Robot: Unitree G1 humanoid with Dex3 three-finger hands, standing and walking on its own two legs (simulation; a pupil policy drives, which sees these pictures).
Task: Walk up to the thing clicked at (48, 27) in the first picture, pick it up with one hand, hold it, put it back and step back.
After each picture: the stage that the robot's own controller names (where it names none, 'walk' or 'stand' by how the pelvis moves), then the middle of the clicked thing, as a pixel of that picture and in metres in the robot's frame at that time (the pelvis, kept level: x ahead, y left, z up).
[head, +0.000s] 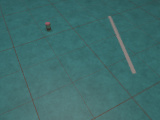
stand; (48, 26) +1.77 +0.48 -0.72
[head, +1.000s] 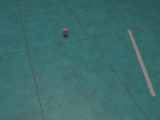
walk; (65, 33) +1.67 +0.23 -0.69
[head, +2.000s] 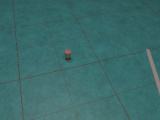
walk; (67, 55) +1.12 +0.15 -0.70
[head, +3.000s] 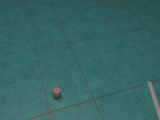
walk; (57, 93) +0.73 +0.18 -0.72
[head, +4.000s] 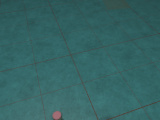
walk; (57, 118) +0.52 +0.21 -0.71
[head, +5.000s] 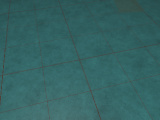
stand; out of the picture +0.42 +0.17 -0.71
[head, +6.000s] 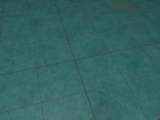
stand; out of the picture +0.40 +0.20 -0.71
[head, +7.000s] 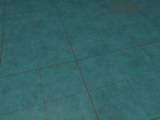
stand; out of the picture +0.41 +0.20 -0.72
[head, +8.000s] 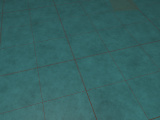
stand; out of the picture +0.41 +0.20 -0.72
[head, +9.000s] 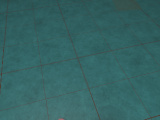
stand; out of the picture +0.45 +0.18 -0.72
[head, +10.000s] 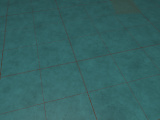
stand; out of the picture +0.43 +0.20 -0.73
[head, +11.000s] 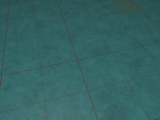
stand; out of the picture +0.44 +0.20 -0.73
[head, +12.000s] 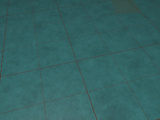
stand; out of the picture +0.43 +0.21 -0.73
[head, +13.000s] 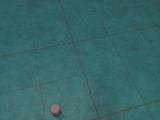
go down; (56, 110) +0.46 +0.20 -0.69
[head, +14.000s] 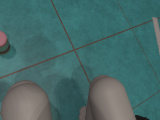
go down; out of the picture +0.50 +0.28 -0.28
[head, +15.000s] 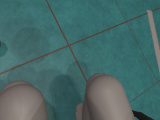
close in; out of the picture +0.49 +0.30 -0.27
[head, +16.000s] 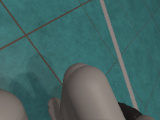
close in; out of the picture +0.47 +0.33 -0.23
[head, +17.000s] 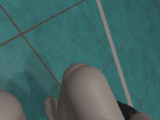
lift; out of the picture +0.46 +0.33 -0.24
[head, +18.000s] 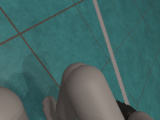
lift; out of the picture +0.44 +0.30 -0.24
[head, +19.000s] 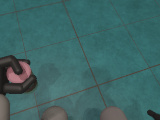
lift; (24, 79) +0.35 +0.21 -0.02
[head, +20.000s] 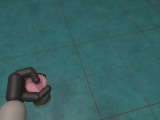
hold; (39, 92) +0.33 +0.17 -0.01
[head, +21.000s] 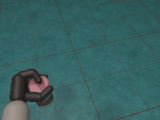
hold; (42, 92) +0.33 +0.17 -0.01
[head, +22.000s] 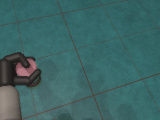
crouch; (30, 75) +0.39 +0.19 -0.07
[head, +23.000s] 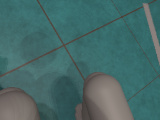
lower; out of the picture +0.49 +0.31 -0.17
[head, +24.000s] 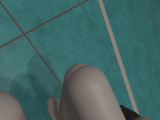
lower; out of the picture +0.58 +0.44 -0.26
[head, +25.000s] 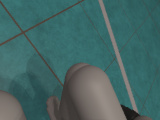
lower; out of the picture +0.58 +0.44 -0.25
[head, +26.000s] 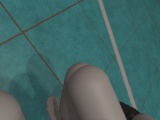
lower; out of the picture +0.58 +0.44 -0.26
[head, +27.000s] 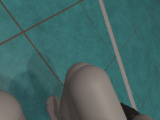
lower; out of the picture +0.58 +0.44 -0.26
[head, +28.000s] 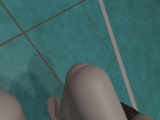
open; out of the picture +0.58 +0.44 -0.26
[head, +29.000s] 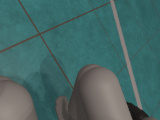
stand; out of the picture +0.59 +0.43 -0.26
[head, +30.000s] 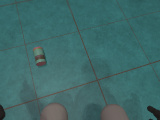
walk; (39, 56) +0.64 +0.29 -0.51
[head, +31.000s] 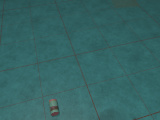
stand; (53, 107) +0.60 +0.25 -0.69
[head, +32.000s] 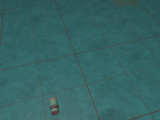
stand; (53, 105) +0.60 +0.26 -0.69
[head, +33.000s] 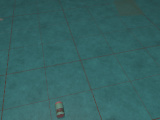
stand; (59, 109) +0.62 +0.23 -0.74
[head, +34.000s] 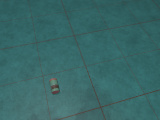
walk; (54, 86) +0.65 +0.20 -0.73
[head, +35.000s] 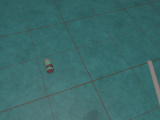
walk; (48, 65) +0.85 +0.31 -0.72
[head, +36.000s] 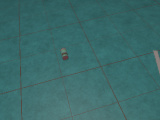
stand; (64, 54) +1.18 +0.31 -0.73
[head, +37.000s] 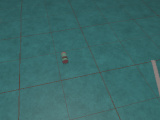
stand; (64, 57) +1.19 +0.25 -0.74
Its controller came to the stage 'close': yes
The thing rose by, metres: 0.70
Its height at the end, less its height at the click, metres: -0.02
